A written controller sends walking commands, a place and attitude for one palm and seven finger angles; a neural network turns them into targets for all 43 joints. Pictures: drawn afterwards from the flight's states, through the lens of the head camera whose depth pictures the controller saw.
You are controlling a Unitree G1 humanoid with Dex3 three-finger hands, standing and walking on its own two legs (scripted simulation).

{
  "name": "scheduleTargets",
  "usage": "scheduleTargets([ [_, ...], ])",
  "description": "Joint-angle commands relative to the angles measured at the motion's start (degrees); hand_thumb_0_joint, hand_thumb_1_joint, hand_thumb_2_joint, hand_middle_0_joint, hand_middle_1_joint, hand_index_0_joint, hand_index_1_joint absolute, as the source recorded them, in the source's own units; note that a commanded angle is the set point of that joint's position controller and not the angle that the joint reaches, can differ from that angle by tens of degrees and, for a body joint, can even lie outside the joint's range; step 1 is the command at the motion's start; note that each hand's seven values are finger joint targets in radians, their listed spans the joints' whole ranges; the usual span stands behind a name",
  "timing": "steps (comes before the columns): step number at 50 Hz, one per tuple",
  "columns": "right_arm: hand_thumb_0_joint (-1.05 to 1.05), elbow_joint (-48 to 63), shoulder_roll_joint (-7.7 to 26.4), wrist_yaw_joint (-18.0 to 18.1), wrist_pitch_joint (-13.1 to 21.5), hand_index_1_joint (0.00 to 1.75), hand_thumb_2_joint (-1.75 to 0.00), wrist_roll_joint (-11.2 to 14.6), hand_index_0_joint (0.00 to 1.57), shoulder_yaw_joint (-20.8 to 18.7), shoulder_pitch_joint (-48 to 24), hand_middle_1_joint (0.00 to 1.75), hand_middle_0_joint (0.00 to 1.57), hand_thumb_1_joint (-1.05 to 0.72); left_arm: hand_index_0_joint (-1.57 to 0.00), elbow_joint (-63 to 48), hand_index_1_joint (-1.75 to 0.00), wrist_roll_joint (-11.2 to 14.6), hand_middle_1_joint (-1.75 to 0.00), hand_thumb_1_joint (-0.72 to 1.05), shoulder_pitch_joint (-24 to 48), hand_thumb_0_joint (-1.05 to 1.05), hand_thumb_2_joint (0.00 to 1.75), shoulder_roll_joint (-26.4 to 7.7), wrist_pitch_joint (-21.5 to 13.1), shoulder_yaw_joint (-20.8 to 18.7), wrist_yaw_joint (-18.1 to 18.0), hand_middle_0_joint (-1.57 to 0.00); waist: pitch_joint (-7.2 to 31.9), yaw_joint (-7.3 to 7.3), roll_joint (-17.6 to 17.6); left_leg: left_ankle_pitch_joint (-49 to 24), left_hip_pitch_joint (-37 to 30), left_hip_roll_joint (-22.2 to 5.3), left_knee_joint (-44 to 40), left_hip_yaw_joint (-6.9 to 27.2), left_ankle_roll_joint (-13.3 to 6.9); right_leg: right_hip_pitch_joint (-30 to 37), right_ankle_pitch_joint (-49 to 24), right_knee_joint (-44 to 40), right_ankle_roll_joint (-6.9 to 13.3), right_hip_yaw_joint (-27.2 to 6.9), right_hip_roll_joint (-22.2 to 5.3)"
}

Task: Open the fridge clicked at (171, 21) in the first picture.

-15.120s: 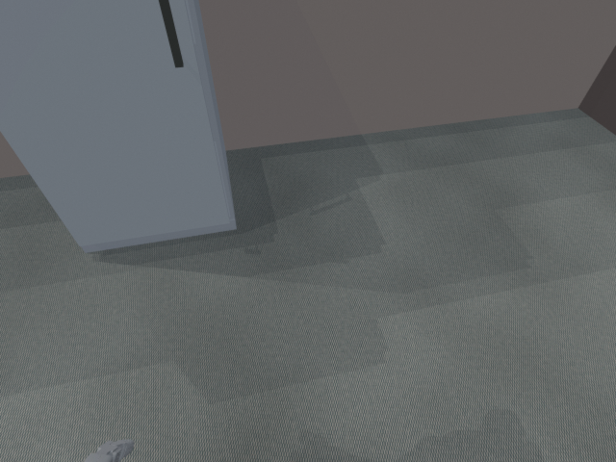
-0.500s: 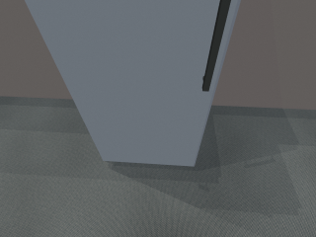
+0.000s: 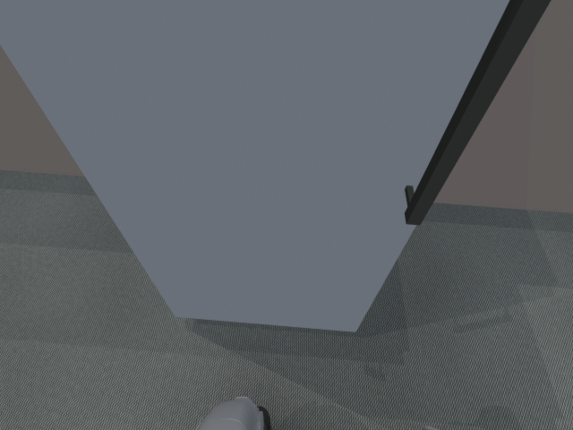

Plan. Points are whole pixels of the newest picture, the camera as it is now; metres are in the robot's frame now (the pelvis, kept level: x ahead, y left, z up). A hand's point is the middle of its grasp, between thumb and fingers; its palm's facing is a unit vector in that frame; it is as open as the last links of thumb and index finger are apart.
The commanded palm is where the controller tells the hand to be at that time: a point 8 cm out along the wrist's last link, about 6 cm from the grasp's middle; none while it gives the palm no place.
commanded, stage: come to a stop and stand still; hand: right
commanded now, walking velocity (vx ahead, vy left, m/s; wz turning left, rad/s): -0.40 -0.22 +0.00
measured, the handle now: (462, 103) +0.44 -0.15 +0.24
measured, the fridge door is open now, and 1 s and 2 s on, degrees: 0 0 0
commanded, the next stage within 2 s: none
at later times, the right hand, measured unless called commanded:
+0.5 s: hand out of the picture +0.02 -0.22 -0.14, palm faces +0.10 +0.95 -0.31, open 7.3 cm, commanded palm none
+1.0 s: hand out of the picture -0.04 -0.26 -0.14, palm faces +0.01 +0.97 -0.23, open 7.3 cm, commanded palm none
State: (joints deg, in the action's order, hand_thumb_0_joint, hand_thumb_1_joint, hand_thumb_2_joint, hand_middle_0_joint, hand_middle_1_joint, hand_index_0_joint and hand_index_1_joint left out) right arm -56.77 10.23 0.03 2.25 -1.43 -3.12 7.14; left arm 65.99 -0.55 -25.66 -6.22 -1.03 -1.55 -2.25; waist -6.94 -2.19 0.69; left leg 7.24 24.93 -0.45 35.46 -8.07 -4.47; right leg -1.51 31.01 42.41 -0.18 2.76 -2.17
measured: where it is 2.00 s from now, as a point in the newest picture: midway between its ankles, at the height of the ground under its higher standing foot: outside the picture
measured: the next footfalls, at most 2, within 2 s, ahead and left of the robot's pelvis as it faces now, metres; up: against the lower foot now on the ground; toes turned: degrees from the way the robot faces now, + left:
right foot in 0.54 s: +0.03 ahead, -0.09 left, +0.00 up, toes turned -1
left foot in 0.74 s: +0.07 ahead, +0.03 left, +0.00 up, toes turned -5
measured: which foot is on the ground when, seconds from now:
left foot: down 0.00-0.58, up 0.60-0.72, down 0.74-1.00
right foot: up 0.00-0.52, down 0.54-1.00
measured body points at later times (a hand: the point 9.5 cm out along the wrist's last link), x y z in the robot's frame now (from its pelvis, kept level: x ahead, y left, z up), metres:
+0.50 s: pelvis -0.01 -0.02 +0.02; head +0.01 +0.01 +0.47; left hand +0.10 +0.22 -0.13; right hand +0.01 -0.27 -0.12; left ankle +0.11 +0.08 -0.71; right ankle -0.06 -0.15 -0.69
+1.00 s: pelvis -0.07 -0.08 +0.02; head -0.08 -0.06 +0.47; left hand -0.10 +0.14 -0.14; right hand -0.04 -0.31 -0.12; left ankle +0.02 +0.04 -0.71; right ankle -0.05 -0.14 -0.71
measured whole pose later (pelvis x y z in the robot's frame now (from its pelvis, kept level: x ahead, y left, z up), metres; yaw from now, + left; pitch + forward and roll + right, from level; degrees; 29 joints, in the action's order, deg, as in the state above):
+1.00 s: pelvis -0.07 -0.08 +0.02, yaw +1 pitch -2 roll -1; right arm -57.2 8.3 1.5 -1.3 -1.1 -0.8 16.8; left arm 57.8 -1.2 -22.7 -9.8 0.8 -0.5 -0.8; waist -1.2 -1.1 1.7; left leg 12.5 20.7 0.2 30.3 2.2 -2.0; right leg -11.8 13.9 27.3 4.9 7.1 3.5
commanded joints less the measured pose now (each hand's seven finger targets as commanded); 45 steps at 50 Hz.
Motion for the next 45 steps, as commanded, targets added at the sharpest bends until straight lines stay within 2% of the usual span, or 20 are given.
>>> scheduleTargets([
  [1, 0.0, -1.29, 9.2, 1.89, -0.29, 0.3, -0.9, 0.57, 0.2, -1.66, 12.0, 0.3, 0.2, -0.9, -0.2, -3.22, -0.3, 0.79, -0.3, 0.9, -3.68, 0.0, 0.9, -4.13, 0.57, -1.52, -0.41, -0.2, 10.46, 3.76, -7.03, -18.26, -15.91, -21.89, -18.44, 24.78, -10.58, -16.6, 1.28, 29.97, 1.31, -4.74, -0.8],
  [2, 0.0, 0.89, 11.0, 2.01, -0.56, 0.3, -0.9, 0.28, 0.2, -1.73, 6.02, 0.3, 0.2, -0.9, -0.2, -3.71, -0.3, 0.66, -0.3, 0.9, -0.89, 0.0, 0.9, -7.36, 1.13, -2.31, -0.28, -0.2, 5.84, 2.45, -3.99, -11.05, -7.4, -20.38, -20.31, 21.96, -9.79, -15.51, -0.32, 28.57, 1.68, -5.45, -1.91],
  [4, 0.0, 1.82, 5.98, 2.99, -1.49, 0.3, -0.9, 0.05, 0.2, -0.68, 2.56, 0.3, 0.2, -0.9, -0.2, -3.44, -0.3, 0.12, -0.3, 0.9, -0.52, 0.0, 0.9, -2.6, 2.82, -1.57, -0.16, -0.2, 3.37, 0.26, -1.04, -11.92, 0.18, -18.96, -20.38, 16.29, -8.37, -14.0, -1.85, 23.67, 0.37, -4.8, -2.38],
  [14, 0.0, 2.29, 9.33, 2.94, -1.86, 0.3, -0.9, -0.26, 0.2, -2.43, 7.83, 0.3, 0.2, -0.9, -0.2, -9.16, -0.3, -1.02, -0.3, 0.9, 8.7, 0.0, 0.9, -7.57, 5.01, -3.22, 1.18, -0.2, 12.51, 3.72, -6.12, -21.23, -14.31, -19.23, -16.3, 16.81, -6.95, -25.2, -7.02, 22.41, -3.58, -5.36, 0.5],
  [20, 0.0, 3.62, 10.44, 2.27, -2.82, 0.3, -0.9, -1.07, 0.2, -2.64, 7.22, 0.3, 0.2, -0.9, -0.2, -10.98, -0.3, -0.86, -0.3, 0.9, 11.37, 0.0, 0.9, -7.86, 4.26, -2.85, 2.1, -0.2, 10.17, 4.23, -11.67, 6.64, -10.79, -16.57, -22.44, 18.5, -4.55, -19.01, -5.26, 8.49, -2.68, -2.46, 1.03],
  [21, 0.0, 5.54, 13.38, 4.43, -2.06, 0.3, -0.9, -0.86, 0.2, -1.5, 9.8, 0.3, 0.2, -0.9, -0.2, -14.73, -0.3, -0.5, -0.3, 0.9, 5.06, 0.0, 0.9, -12.31, 2.91, -4.29, 2.48, -0.2, 24.67, 0.77, -2.0, -12.6, -26.17, -17.84, -18.51, 25.02, -2.14, -17.51, -1.72, 9.6, -3.96, 2.04, 6.21],
  [22, 0.0, 6.93, 15.97, 4.47, -2.62, 0.3, -0.9, -1.05, 0.2, -2.65, 7.81, 0.3, 0.2, -0.9, -0.2, -16.55, -0.3, -0.12, -0.3, 0.9, 5.87, 0.0, 0.9, -9.87, 2.85, -3.86, 2.34, -0.2, 25.2, 1.67, 0.87, -0.86, -27.02, -17.88, -13.35, 22.72, -5.3, -18.77, -0.93, 3.04, -2.39, 0.71, 2.97],
  [23, 0.0, 6.37, 14.12, 4.22, -2.95, 0.3, -0.9, -1.1, 0.2, -2.72, 9.31, 0.3, 0.2, -0.9, -0.2, -17.55, -0.3, 0.29, -0.3, 0.9, 10.44, 0.0, 0.9, -8.9, 2.45, -3.39, 2.13, -0.2, 22.47, 3.93, 2.53, 1.8, -22.21, -16.65, -12.39, 21.43, -6.42, -16.97, -1.54, -5.86, -1.23, 1.58, 3.74],
  [25, 0.0, 5.22, 12.18, 3.75, -3.52, 0.3, -0.9, -0.73, 0.2, -1.3, 8.39, 0.3, 0.2, -0.9, -0.2, -18.2, -0.3, 0.09, -0.3, 0.9, 8.68, 0.0, 0.9, -7.38, 2.28, -2.45, 1.94, -0.2, 11.71, 1.83, -4.29, 11.96, -9.38, -11.8, -11.84, 15.64, -1.76, -9.77, -9.14, -19.91, 0.04, 3.67, 5.25],
  [26, 0.0, 4.93, 9.44, 3.55, -3.87, 0.3, -0.9, -0.26, 0.2, -0.64, 7.37, 0.3, 0.2, -0.9, -0.2, -17.38, -0.3, -0.27, -0.3, 0.9, 5.07, 0.0, 0.9, -8.39, 2.1, -2.13, 1.6, -0.2, 8.14, 0.57, -6.34, 17.64, -4.35, -8.74, -9.3, 12.4, 0.71, -7.95, -11.95, -23.74, 1.06, 1.66, 2.25],
  [28, 0.0, 5.77, 4.17, 2.89, -4.73, 0.3, -0.9, 0.89, 0.2, 0.11, 7.77, 0.3, 0.2, -0.9, -0.2, -19.55, -0.3, -1.44, -0.3, 0.9, 6.98, 0.0, 0.9, -13.57, 2.22, -2.67, 1.45, -0.2, -1.0, 1.81, 3.53, 16.7, -0.16, -0.81, 1.6, 4.6, 4.97, -19.99, -7.54, -31.53, 6.57, -12.44, -11.56],
  [30, 0.0, 4.7, 5.2, 2.64, -5.3, 0.3, -0.9, -0.19, 0.2, 0.33, 8.61, 0.3, 0.2, -0.9, -0.2, -20.77, -0.3, -1.19, -0.3, 0.9, 14.57, 0.0, 0.9, -11.24, 1.57, -1.96, 1.15, -0.2, -3.93, 3.44, 10.64, 14.19, -2.36, -0.52, 11.05, 7.42, 4.12, -27.02, -10.85, -31.56, 7.73, -11.2, -10.72],
  [32, 0.0, 4.07, 4.87, 2.16, -4.94, 0.3, -0.9, 0.05, 0.2, 0.17, 11.91, 0.3, 0.2, -0.9, -0.2, -20.64, -0.3, -0.97, -0.3, 0.9, 16.09, 0.0, 0.9, -11.79, 1.85, -1.44, 1.39, -0.2, -4.88, 5.03, 5.55, 11.23, -6.01, 0.33, 14.95, 8.84, 3.95, -31.08, -10.56, -28.88, 8.3, -8.16, -8.97],
  [35, 0.0, 3.7, 4.73, 1.64, -3.64, 0.3, -0.9, 0.1, 0.2, 0.36, 14.3, 0.3, 0.2, -0.9, -0.2, -19.31, -0.3, -0.93, -0.3, 0.9, 13.84, 0.0, 0.9, -11.26, 1.66, -1.09, 1.06, -0.2, -5.1, 5.66, -0.66, 8.85, -9.63, -0.33, 0.04, 9.84, 3.2, -28.64, -7.52, -24.34, 6.81, -8.28, -6.91],
  [37, 0.0, 3.97, 6.62, 1.71, -2.22, 0.3, -0.9, -0.11, 0.2, 0.69, 13.89, 0.3, 0.2, -0.9, -0.2, -18.05, -0.3, -0.32, -0.3, 0.9, 9.41, 0.0, 0.9, -9.55, 1.49, -0.62, 0.87, -0.2, -2.86, 3.28, -8.22, 16.56, -6.02, -5.74, -12.41, 22.78, -0.04, -23.62, -3.91, -18.51, 3.75, -6.02, -1.03],
  [38, 0.0, 4.28, 7.49, 1.65, -1.89, 0.3, -0.9, 0.07, 0.2, 0.97, 12.71, 0.3, 0.2, -0.9, -0.2, -17.16, -0.3, -0.24, -0.3, 0.9, 6.81, 0.0, 0.9, -8.88, 1.49, -0.42, 1.04, -0.2, -1.29, 1.43, -7.65, 23.01, -1.51, -8.86, -16.35, 26.61, -2.18, -17.64, -6.03, -16.38, 2.95, -4.14, 1.1],
  [39, 0.0, 4.51, 7.97, 1.61, -1.87, 0.3, -0.9, 0.28, 0.2, 0.82, 11.21, 0.3, 0.2, -0.9, -0.2, -16.17, -0.3, -0.35, -0.3, 0.9, 5.08, 0.0, 0.9, -8.23, 1.49, -0.38, 1.18, -0.2, 1.35, 0.22, -4.76, 26.64, 1.82, -8.68, -17.67, 26.45, -2.84, -11.42, -7.29, -16.86, 2.99, -4.22, 1.55],
  [40, 0.0, 4.72, 8.53, 1.71, -1.66, 0.3, -0.9, 0.32, 0.2, 0.53, 9.96, 0.3, 0.2, -0.9, -0.2, -15.22, -0.3, -0.41, -0.3, 0.9, 3.43, 0.0, 0.9, -8.37, 1.63, -0.44, 1.1, -0.2, 4.34, -0.18, -11.29, 29.31, 1.76, -7.26, -18.38, 25.46, -1.92, -9.73, -6.93, -15.45, 3.13, -3.88, 1.09],
  [42, 0.0, 5.18, 7.87, 1.94, -2.0, 0.3, -0.9, 0.39, 0.2, 0.44, 7.94, 0.3, 0.2, -0.9, -0.2, -13.58, -0.3, -0.62, -0.3, 0.9, 0.82, 0.0, 0.9, -8.71, 1.58, -0.62, 1.22, -0.2, 4.8, -0.8, -13.61, 31.88, 4.17, -7.39, -19.74, 23.63, -1.42, -7.46, -6.97, -14.44, 3.17, -3.43, 1.43],
  [45, 0.0, 4.51, 5.88, 1.84, -2.05, 0.3, -0.9, 0.65, 0.2, 0.61, 8.52, 0.3, 0.2, -0.9, -0.2, -12.19, -0.3, -1.03, -0.3, 0.9, 0.83, 0.0, 0.9, -8.26, 0.66, -0.16, 1.14, -0.2, 4.14, 0.04, -2.6, 22.15, -0.34, -3.62, -13.8, 18.89, 0.19, -11.47, -5.64, -23.09, 3.83, -6.9, -1.17],
])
